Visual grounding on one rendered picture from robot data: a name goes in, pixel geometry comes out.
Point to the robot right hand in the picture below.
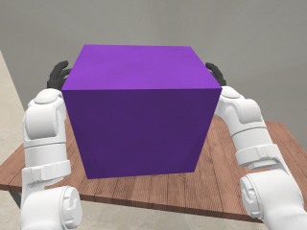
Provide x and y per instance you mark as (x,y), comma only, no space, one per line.
(216,73)

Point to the robot right upper arm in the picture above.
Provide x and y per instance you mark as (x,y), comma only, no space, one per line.
(273,197)

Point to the table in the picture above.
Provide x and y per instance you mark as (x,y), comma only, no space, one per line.
(212,190)

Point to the right robot forearm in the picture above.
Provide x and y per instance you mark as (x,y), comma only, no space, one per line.
(253,144)

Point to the left robot forearm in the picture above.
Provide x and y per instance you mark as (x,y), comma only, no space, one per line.
(44,139)

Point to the robot left upper arm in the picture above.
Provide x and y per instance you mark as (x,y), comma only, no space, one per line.
(52,209)

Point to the robot left hand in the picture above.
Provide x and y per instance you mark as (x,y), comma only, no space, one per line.
(57,80)

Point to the carton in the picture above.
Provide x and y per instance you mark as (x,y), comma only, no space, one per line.
(139,109)

